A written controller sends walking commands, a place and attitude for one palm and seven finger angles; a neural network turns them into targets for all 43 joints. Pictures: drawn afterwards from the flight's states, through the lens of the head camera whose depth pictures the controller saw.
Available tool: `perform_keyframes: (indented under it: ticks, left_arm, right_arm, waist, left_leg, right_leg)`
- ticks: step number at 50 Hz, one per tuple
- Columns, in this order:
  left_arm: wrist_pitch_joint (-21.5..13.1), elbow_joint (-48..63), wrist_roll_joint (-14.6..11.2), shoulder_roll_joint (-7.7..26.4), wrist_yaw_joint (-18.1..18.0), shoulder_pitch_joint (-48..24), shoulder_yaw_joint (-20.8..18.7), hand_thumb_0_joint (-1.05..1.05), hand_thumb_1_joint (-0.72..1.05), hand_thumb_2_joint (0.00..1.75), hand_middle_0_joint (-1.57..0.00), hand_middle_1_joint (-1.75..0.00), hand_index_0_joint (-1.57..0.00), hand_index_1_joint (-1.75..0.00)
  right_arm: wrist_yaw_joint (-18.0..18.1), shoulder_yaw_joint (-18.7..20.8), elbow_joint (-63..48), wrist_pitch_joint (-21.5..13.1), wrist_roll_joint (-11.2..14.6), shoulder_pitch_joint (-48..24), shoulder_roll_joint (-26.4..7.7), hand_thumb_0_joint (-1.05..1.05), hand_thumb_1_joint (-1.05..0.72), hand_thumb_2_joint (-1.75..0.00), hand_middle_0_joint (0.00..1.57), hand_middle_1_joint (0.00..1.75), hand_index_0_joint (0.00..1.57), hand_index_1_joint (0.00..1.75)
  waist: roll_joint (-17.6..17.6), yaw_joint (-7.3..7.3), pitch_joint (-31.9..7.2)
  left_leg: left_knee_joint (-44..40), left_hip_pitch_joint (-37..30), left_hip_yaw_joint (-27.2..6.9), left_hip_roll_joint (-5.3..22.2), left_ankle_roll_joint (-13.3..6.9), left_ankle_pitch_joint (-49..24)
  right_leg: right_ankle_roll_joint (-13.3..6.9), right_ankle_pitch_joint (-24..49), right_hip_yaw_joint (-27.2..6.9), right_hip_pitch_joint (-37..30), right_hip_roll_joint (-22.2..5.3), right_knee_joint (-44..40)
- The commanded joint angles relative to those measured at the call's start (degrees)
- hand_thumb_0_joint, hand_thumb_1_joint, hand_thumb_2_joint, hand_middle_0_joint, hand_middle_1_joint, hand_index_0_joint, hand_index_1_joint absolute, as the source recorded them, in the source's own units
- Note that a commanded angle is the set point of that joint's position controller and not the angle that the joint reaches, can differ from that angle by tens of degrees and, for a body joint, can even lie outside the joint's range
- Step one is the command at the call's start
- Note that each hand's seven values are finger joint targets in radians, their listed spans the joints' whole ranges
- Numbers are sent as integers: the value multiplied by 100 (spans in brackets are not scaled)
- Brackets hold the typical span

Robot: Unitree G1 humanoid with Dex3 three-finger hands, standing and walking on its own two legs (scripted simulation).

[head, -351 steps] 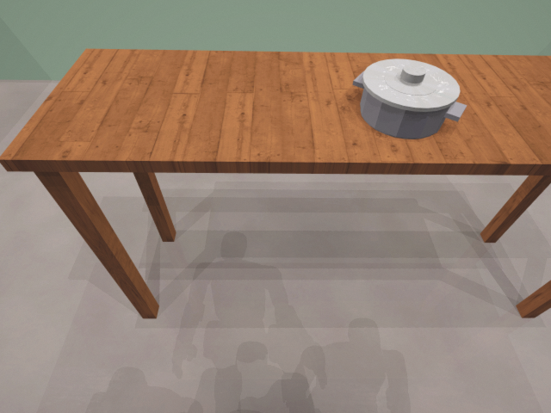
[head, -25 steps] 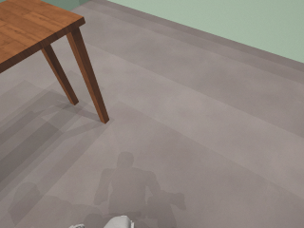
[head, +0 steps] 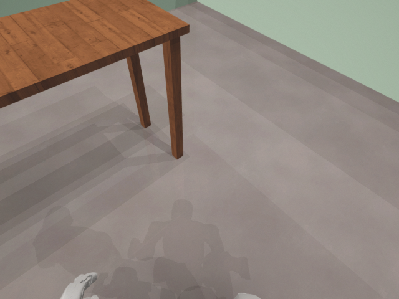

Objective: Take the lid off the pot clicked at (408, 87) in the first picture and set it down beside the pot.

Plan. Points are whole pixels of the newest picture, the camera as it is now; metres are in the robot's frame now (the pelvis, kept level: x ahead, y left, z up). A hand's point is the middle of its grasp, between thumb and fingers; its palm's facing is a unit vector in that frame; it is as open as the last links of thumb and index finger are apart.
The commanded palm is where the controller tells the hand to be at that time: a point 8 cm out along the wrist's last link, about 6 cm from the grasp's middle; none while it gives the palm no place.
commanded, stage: turn to face it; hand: left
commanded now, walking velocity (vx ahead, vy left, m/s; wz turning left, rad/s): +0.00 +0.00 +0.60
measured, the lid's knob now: out of the picture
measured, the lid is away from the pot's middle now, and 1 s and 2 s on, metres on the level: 0.00 0.00 0.00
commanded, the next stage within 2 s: take the last steps up to it in 1.12 s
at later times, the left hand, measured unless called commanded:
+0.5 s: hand out of the picture -0.03 +0.19 -0.17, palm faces +0.34 -0.90 -0.25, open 7.4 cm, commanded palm none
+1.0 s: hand out of the picture -0.02 +0.22 -0.15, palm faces +0.56 -0.77 -0.30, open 7.4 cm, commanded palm none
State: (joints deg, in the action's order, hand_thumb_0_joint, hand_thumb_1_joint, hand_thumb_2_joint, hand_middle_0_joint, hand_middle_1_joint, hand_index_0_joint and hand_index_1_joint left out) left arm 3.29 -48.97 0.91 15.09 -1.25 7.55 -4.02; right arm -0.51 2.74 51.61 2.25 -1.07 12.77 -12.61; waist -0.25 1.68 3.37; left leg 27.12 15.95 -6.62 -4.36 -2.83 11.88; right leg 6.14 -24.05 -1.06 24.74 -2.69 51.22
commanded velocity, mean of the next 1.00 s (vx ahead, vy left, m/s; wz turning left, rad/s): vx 0.00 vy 0.00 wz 0.52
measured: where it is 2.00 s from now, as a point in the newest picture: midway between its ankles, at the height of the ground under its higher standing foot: outside the picture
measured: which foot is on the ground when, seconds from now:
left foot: down 0.00-0.12, up 0.14-0.52, down 0.54-1.00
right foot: up 0.00-0.10, down 0.12-0.54, up 0.56-0.98, down 1.00-1.00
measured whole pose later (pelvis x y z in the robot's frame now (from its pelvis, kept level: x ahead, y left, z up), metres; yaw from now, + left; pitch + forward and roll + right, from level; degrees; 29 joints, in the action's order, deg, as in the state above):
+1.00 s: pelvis +0.00 -0.02 -0.01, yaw +35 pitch +0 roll +1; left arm 1.1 -47.9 0.9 13.7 -1.1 9.7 -2.5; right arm -0.6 2.8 51.2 3.0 -0.6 11.7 -13.3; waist 1.3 0.7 3.1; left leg 33.9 17.2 -7.5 -3.8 0.2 16.7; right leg 2.8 -16.7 2.3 16.3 -1.5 32.4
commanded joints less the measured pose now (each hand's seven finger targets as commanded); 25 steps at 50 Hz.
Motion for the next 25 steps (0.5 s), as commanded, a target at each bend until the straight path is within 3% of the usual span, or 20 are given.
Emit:
perform_keyframes:
  ticks: [1,3,4,5,6,7,8,10,11,14,18,21,22,24,25]
  left_arm:
    - [-175,556,-71,460,-43,34,-70,0,90,90,-20,-30,-20,-30]
    - [-218,472,-93,497,-62,422,-85,0,90,90,-20,-30,-20,-30]
    - [-274,447,-82,621,-76,620,-116,0,90,90,-20,-30,-20,-30]
    - [-339,454,-18,989,-119,754,-202,0,90,90,-20,-30,-20,-30]
    - [-339,544,43,1374,-128,679,-253,0,90,90,-20,-30,-20,-30]
    - [-304,597,-3,1212,-143,524,-199,0,90,90,-20,-30,-20,-30]
    - [-317,631,-15,1030,-136,251,-191,0,90,90,-20,-30,-20,-30]
    - [-328,686,-7,628,-108,-166,-90,0,90,90,-20,-30,-20,-30]
    - [-361,658,2,573,-95,-68,-64,0,90,90,-20,-30,-20,-30]
    - [-377,493,38,644,-106,344,-97,0,90,90,-20,-30,-20,-30]
    - [-333,331,64,883,-77,704,-139,0,90,90,-20,-30,-20,-30]
    - [-298,281,82,1009,-64,822,-190,0,90,90,-20,-30,-20,-30]
    - [-284,260,81,1048,-60,859,-211,0,90,90,-20,-30,-20,-30]
    - [-257,190,60,1060,-44,845,-225,0,90,90,-20,-30,-20,-30]
    - [-243,205,9,1062,-30,800,-245,0,90,90,-20,-30,-20,-30]
  right_arm:
    - [109,415,-418,-47,-37,47,-1281,0,-90,-90,20,30,20,30]
    - [99,418,-467,-21,-3,-150,-1224,0,-90,-90,20,30,20,30]
    - [79,406,-494,-24,40,-202,-1135,0,-90,-90,20,30,20,30]
    - [49,361,-515,-31,105,-21,-746,0,-90,-90,20,30,20,30]
    - [50,320,-671,-44,76,-52,-553,0,-90,-90,20,30,20,30]
    - [47,386,-622,2,-21,-118,-811,0,-90,-90,20,30,20,30]
    - [12,398,-523,53,-19,-105,-736,0,-90,-90,20,30,20,30]
    - [-76,394,-345,105,-25,46,-732,0,-90,-90,20,30,20,30]
    - [-99,367,-317,108,-18,75,-676,0,-90,-90,20,30,20,30]
    - [-118,329,-380,136,13,-234,-575,0,-90,-90,20,30,20,30]
    - [-138,247,-494,109,30,-721,-477,0,-90,-90,20,30,20,30]
    - [-134,179,-546,19,64,-811,-451,0,-90,-90,20,30,20,30]
    - [-127,167,-548,-6,72,-789,-445,0,-90,-90,20,30,20,30]
    - [-100,175,-524,-53,62,-550,-539,0,-90,-90,20,30,20,30]
    - [-92,221,-477,-94,39,-249,-695,0,-90,-90,20,30,20,30]
  waist:
    - [1017,7,-702]
    - [859,-202,-731]
    - [528,-316,-788]
    - [-552,-349,-914]
    - [-1584,-368,-649]
    - [-899,-274,-535]
    - [-1107,-130,-410]
    - [-991,80,-55]
    - [-1012,63,-77]
    - [-881,-135,-110]
    - [-1085,-344,-168]
    - [-1243,-443,-459]
    - [-1332,-450,-534]
    - [-1185,-329,-710]
    - [-977,-119,-863]
  left_leg:
    - [-483,-486,-1920,1472,-722,-1891]
    - [-244,53,-1903,1253,-517,-1573]
    - [56,471,-1749,1027,-290,-1188]
    - [1036,1503,-1095,489,131,293]
    - [2537,2268,117,-190,559,2146]
    - [3498,1997,-109,173,498,2079]
    - [3996,1973,-42,286,501,1821]
    - [4501,1884,223,484,589,1121]
    - [4524,1878,362,486,647,990]
    - [4064,1755,593,560,728,1078]
    - [2934,1445,926,552,732,1290]
    - [2005,991,1159,479,649,1430]
    - [1719,815,1237,431,612,1390]
    - [720,256,1346,362,545,868]
    - [-129,-444,1272,401,456,156]
  right_leg:
    - [-137,-96,13,-345,220,-801]
    - [-197,557,85,-1214,307,-1837]
    - [-233,1052,22,-1892,169,-2714]
    - [-556,856,-1087,-2853,-998,-3530]
    - [-1315,1196,-2445,-2533,-2527,-3779]
    - [-1523,1309,-1933,-1784,-2499,-3665]
    - [-1410,1321,-1625,-1459,-2092,-3622]
    - [-1242,1850,-565,-1191,-1543,-3396]
    - [-1219,2359,-265,-1298,-1428,-3250]
    - [-1291,2779,-23,-1523,-1542,-3148]
    - [-1337,3311,266,-1788,-1653,-2967]
    - [-1319,3962,424,-2084,-1752,-2616]
    - [-1270,4110,481,-2131,-1763,-2489]
    - [-1037,4096,698,-2130,-1728,-1999]
    - [-795,3843,920,-1789,-1664,-1402]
